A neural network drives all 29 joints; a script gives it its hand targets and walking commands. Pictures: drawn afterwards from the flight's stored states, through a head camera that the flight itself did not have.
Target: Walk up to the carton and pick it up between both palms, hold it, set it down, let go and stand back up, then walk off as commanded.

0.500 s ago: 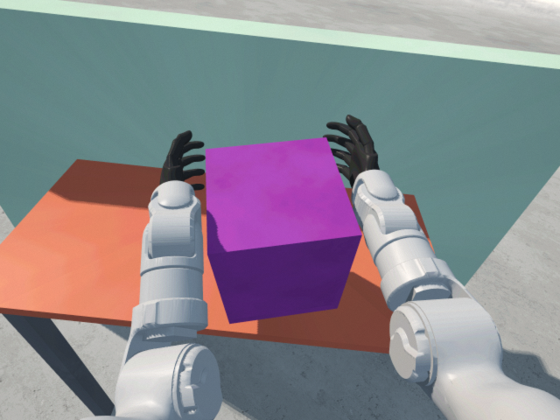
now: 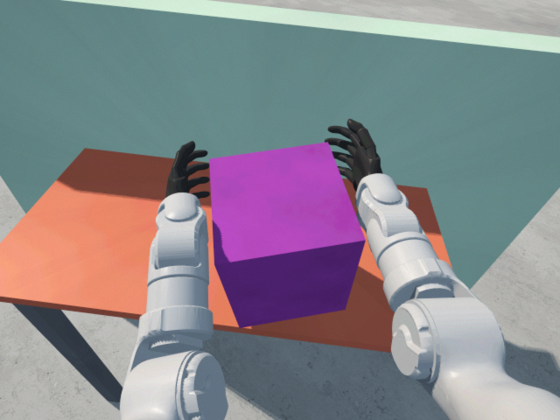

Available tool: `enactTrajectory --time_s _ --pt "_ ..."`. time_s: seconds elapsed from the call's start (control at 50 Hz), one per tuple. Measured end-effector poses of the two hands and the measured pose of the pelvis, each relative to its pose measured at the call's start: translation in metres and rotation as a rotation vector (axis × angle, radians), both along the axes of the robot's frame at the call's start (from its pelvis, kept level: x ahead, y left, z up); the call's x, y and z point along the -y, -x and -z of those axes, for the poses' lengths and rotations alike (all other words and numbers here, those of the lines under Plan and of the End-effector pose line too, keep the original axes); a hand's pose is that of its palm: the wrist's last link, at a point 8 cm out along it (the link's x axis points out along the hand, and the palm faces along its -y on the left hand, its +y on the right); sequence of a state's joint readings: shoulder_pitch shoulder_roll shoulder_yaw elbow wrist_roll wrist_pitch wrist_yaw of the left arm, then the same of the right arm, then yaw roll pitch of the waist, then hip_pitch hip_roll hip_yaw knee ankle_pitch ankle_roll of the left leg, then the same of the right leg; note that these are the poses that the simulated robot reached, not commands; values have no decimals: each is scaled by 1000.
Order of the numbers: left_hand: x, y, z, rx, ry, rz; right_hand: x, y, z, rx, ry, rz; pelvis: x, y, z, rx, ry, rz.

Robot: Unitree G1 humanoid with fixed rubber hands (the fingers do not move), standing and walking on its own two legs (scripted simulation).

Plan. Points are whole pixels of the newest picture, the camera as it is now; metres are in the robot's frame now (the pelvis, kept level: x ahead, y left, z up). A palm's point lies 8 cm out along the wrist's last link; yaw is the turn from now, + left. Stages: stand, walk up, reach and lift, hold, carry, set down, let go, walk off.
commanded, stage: set down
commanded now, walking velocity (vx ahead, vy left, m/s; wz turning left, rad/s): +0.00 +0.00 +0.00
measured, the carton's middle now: (281, 239) +0.37 +0.03 +0.08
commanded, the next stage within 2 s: none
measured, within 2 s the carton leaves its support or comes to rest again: rests again in 1.36 s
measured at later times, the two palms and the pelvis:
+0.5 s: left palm (182, 209) +0.37 +0.18 +0.13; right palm (358, 184) +0.44 -0.07 +0.15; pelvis +0.00 +0.00 +0.00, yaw -1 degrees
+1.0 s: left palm (189, 209) +0.37 +0.17 +0.12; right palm (364, 191) +0.44 -0.09 +0.14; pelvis +0.00 +0.00 +0.00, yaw -2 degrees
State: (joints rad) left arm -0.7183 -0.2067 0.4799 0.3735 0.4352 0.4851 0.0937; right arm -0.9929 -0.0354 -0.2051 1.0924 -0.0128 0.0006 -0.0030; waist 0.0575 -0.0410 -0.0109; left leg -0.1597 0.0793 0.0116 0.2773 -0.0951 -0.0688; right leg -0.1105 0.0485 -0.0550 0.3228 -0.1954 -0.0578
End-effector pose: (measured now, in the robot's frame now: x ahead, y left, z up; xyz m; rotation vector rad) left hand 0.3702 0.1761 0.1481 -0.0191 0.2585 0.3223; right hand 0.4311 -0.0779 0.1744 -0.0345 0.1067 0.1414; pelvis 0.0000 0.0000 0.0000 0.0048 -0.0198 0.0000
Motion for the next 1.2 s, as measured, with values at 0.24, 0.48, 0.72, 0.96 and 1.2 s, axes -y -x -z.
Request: enactTrajectory --time_s 0.24,0.48,0.72,0.96,1.2 --pt "1 2 15 -19 14 -17 0 -1 18 -23 11 -17 -2 1 0 -26 1 9" --pt "-2 2 21 -20 20 -37 -3 -5 24 -29 19 -40 -2 2 0 -58 2 17" --pt "-1 1 24 -7 18 -40 -1 -6 30 -30 33 -44 -4 -1 -1 -69 2 19" --pt "5 -2 24 5 13 -32 6 -5 35 -34 32 -37 -5 0 -1 -69 0 27" --pt "9 -1 22 21 2 -25 12 -2 37 -26 32 -30 -4 1 -1 -68 -2 34"
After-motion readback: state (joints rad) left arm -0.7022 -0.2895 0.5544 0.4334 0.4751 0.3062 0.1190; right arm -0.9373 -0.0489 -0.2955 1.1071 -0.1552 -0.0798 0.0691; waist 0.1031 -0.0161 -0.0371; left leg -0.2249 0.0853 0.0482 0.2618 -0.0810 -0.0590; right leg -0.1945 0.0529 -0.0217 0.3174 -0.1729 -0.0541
